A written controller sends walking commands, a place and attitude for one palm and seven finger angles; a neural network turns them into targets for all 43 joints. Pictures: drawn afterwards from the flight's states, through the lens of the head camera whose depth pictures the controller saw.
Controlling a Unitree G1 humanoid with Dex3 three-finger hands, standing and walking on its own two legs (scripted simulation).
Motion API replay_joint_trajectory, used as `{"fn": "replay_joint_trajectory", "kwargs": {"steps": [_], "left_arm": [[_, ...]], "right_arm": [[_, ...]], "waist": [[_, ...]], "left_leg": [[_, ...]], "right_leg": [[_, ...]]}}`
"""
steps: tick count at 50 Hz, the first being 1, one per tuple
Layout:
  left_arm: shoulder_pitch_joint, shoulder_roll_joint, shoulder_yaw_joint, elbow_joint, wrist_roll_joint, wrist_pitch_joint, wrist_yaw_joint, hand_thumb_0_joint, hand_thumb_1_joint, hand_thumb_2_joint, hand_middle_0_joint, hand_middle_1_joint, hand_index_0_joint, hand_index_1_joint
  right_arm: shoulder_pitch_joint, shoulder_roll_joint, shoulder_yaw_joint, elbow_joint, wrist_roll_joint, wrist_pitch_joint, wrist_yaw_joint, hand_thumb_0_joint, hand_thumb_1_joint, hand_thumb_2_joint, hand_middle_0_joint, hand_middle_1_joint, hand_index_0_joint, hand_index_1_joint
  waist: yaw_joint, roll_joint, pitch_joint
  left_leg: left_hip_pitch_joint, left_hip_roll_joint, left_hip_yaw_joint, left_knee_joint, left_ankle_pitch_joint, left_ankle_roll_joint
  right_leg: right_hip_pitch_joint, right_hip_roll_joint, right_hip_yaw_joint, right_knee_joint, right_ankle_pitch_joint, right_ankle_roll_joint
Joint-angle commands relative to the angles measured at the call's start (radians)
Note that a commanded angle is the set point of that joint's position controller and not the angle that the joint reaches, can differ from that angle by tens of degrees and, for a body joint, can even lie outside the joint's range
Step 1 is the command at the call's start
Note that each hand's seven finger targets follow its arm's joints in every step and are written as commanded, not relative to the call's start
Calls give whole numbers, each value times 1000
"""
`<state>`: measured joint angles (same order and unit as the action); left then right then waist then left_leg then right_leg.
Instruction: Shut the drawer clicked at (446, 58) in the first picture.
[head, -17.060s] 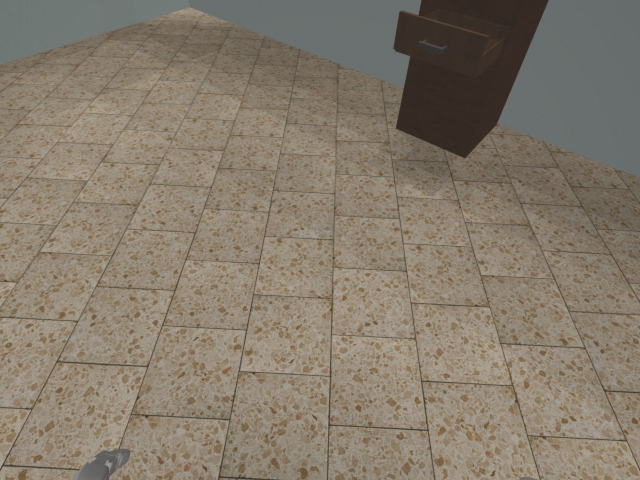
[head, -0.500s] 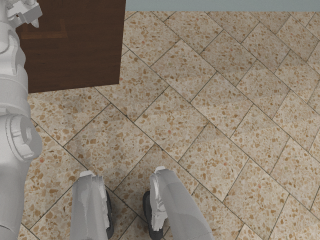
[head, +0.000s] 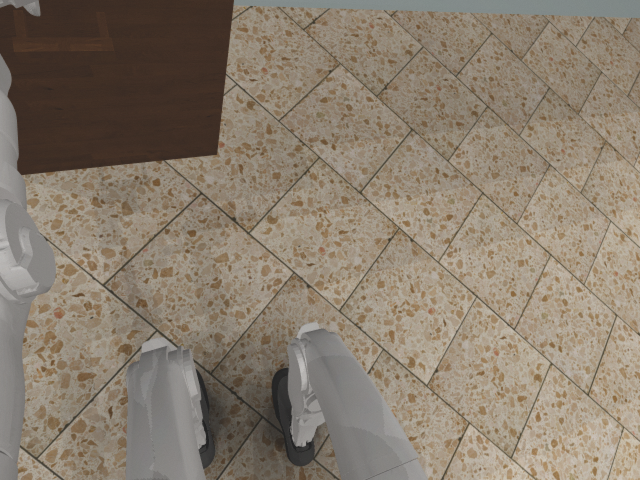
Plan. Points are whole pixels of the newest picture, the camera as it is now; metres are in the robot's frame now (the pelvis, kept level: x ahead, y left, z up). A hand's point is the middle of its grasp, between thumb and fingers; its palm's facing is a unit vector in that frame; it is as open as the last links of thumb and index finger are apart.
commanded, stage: pull the fist back off the drawer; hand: left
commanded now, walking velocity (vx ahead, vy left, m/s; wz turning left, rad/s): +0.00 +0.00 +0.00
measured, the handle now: out of the picture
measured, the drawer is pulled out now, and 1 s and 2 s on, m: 0.00 0.00 0.00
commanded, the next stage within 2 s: draw the hand back to the body in 0.46 s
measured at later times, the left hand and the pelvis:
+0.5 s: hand out of the picture +0.61 +0.20 +0.06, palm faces +0.17 -0.99 -0.03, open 3.0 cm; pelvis +0.03 -0.01 +0.02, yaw +1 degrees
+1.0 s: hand out of the picture +0.47 +0.23 +0.19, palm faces +0.19 -0.98 -0.02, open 3.3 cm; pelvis +0.08 -0.01 +0.14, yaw +7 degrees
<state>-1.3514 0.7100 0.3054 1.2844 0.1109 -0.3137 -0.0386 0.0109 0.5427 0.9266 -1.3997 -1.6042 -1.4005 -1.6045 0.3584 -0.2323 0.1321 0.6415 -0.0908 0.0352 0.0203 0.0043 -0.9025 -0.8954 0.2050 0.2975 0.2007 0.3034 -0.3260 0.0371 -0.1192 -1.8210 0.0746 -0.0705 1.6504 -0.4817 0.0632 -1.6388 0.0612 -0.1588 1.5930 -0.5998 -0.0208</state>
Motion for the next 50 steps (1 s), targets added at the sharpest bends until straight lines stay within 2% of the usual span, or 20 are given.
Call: {"fn": "replay_joint_trajectory", "kwargs": {"steps": [1, 4, 6, 10, 13, 15, 16, 17, 18, 24, 27, 28, 31, 33, 34, 37, 41, 46, 47, 50], "left_arm": [[-608, 117, 22, -270, -31, -52, 39, 0, 900, 900, -1400, -1600, -1400, -1600], [-580, 105, 34, -306, -39, -56, 35, 0, 900, 900, -1400, -1600, -1400, -1600], [-536, 60, 20, -296, -46, -48, 31, 0, 900, 900, -1400, -1600, -1400, -1600], [-460, 66, 51, -331, -57, -51, 34, 0, 900, 900, -1400, -1600, -1400, -1600], [-414, 29, 38, -343, -60, -58, 35, 0, 900, 900, -1400, -1600, -1400, -1600], [-352, 65, 79, -339, -63, -65, 38, 0, 900, 900, -1400, -1600, -1400, -1600], [-330, 48, 73, -356, -71, -69, 35, 0, 900, 900, -1400, -1600, -1400, -1600], [-305, 67, 96, -385, -72, -82, 34, 0, 900, 900, -1400, -1600, -1400, -1600], [-282, 41, 80, -422, -77, -93, 29, 0, 900, 900, -1400, -1600, -1400, -1600], [-234, 53, 100, -373, -79, -113, 28, 0, 900, 900, -1400, -1600, -1400, -1600], [-230, 52, 106, -401, -83, -133, 21, 0, 900, 900, -1400, -1600, -1400, -1600], [-208, 59, 120, -404, -86, -137, 20, 0, 900, 900, -1400, -1600, -1400, -1600], [-29, 90, 167, -650, -125, -141, 1, 0, 900, 900, -1400, -1600, -1400, -1600], [121, 43, 145, -800, -167, -109, -13, 0, 900, 900, -1400, -1600, -1400, -1600], [193, 31, 136, -866, -181, -85, -22, 0, 900, 900, -1400, -1600, -1400, -1600], [388, -76, 76, -975, -237, -3, -45, 0, 900, 900, -1400, -1600, -1400, -1600], [513, -194, 11, -993, -296, 34, -45, 0, 900, 900, -1400, -1600, -1400, -1600], [667, -305, -93, -923, -297, -29, -47, 0, 900, 900, -1400, -1600, -1400, -1600], [683, -307, -109, -937, -290, -42, -52, 0, 900, 900, -1400, -1600, -1400, -1600], [813, -314, -129, -952, -290, -43, -80, 0, 900, 900, -1400, -1600, -1400, -1600]], "right_arm": [[226, -258, -92, -2, -1, -5, -15, 0, -900, -900, 200, 300, 200, 300], [231, -258, -99, -2, -2, 0, -7, 0, -900, -900, 200, 300, 200, 300], [230, -255, -105, -3, -1, 2, 0, 0, -900, -900, 200, 300, 200, 300], [232, -252, -112, -10, 2, 9, 6, 0, -900, -900, 200, 300, 200, 300], [227, -243, -117, -12, 4, 13, 13, 0, -900, -900, 200, 300, 200, 300], [225, -239, -117, -20, 6, 19, 14, 0, -900, -900, 200, 300, 200, 300], [222, -235, -120, -25, 8, 22, 15, 0, -900, -900, 200, 300, 200, 300], [224, -233, -121, -30, 8, 23, 17, 0, -900, -900, 200, 300, 200, 300], [214, -229, -127, -36, 10, 27, 21, 0, -900, -900, 200, 300, 200, 300], [204, -218, -129, -32, 17, 47, 23, 0, -900, -900, 200, 300, 200, 300], [203, -210, -135, -34, 17, 53, 24, 0, -900, -900, 200, 300, 200, 300], [201, -211, -137, -37, 16, 59, 24, 0, -900, -900, 200, 300, 200, 300], [171, -207, -154, -104, 39, 76, 33, 0, -900, -900, 200, 300, 200, 300], [149, -201, -165, -135, 64, 80, 40, 0, -900, -900, 200, 300, 200, 300], [140, -199, -169, -147, 76, 81, 41, 0, -900, -900, 200, 300, 200, 300], [115, -186, -174, -167, 110, 67, 29, 0, -900, -900, 200, 300, 200, 300], [77, -174, -177, -145, 132, 26, -6, 0, -900, -900, 200, 300, 200, 300], [42, -165, -176, -124, 129, -8, -19, 0, -900, -900, 200, 300, 200, 300], [34, -167, -178, -130, 132, -8, -17, 0, -900, -900, 200, 300, 200, 300], [1, -169, -178, -169, 134, 2, -15, 0, -900, -900, 200, 300, 200, 300]], "waist": [[-65, 389, -581], [-41, 416, -612], [-36, 389, -603], [-6, 358, -631], [-1, 345, -624], [23, 299, -622], [25, 286, -638], [44, 301, -667], [54, 325, -693], [42, 206, -619], [53, 222, -658], [63, 222, -677], [173, 301, -905], [202, 300, -973], [212, 267, -977], [205, 131, -887], [171, -24, -629], [183, 21, -407], [194, 81, -387], [226, 84, -352]], "left_leg": [[805, 13, -186, -233, -120, -26], [865, 17, -199, -243, -68, -34], [861, 17, -199, -248, -75, -36], [864, 15, -180, -246, -26, -34], [862, 13, -163, -237, 12, -31], [816, 8, -139, -228, 32, -27], [808, 5, -122, -218, 67, -23], [837, 6, -119, -217, 118, -25], [869, 6, -112, -217, 154, -29], [739, -2, -61, -177, 191, -13], [756, -6, -46, -164, 263, -10], [764, -7, -45, -160, 292, -12], [957, -17, -21, -228, 436, -26], [1059, -24, -9, -278, 512, -30], [1075, -27, -5, -308, 520, -31], [1050, -40, 17, -377, 497, -18], [976, -49, 44, -462, 349, -6], [1109, -52, 47, -565, 337, -21], [1167, -54, 47, -583, 358, -24], [1263, -56, 42, -646, 394, -28]], "right_leg": [[-31, 13, 58, -207, 46, -22], [-35, 11, 50, -198, 70, -25], [-31, 12, 47, -202, 68, -24], [16, 13, 53, -211, 83, -23], [30, 13, 55, -218, 94, -21], [86, 17, 63, -227, 94, -21], [113, 18, 70, -234, 109, -19], [130, 19, 70, -230, 131, -22], [136, 19, 70, -233, 149, -23], [232, 24, 96, -258, 178, -11], [271, 22, 105, -254, 241, -11], [286, 21, 104, -250, 267, -11], [485, 19, 123, -279, 425, -18], [594, 14, 130, -322, 539, -15], [659, 13, 131, -347, 574, -12], [806, 5, 142, -433, 668, 3], [872, -6, 154, -559, 607, 30], [825, -5, 128, -638, 494, 16], [811, -6, 123, -648, 486, 7], [857, -5, 110, -689, 495, -1]]}}
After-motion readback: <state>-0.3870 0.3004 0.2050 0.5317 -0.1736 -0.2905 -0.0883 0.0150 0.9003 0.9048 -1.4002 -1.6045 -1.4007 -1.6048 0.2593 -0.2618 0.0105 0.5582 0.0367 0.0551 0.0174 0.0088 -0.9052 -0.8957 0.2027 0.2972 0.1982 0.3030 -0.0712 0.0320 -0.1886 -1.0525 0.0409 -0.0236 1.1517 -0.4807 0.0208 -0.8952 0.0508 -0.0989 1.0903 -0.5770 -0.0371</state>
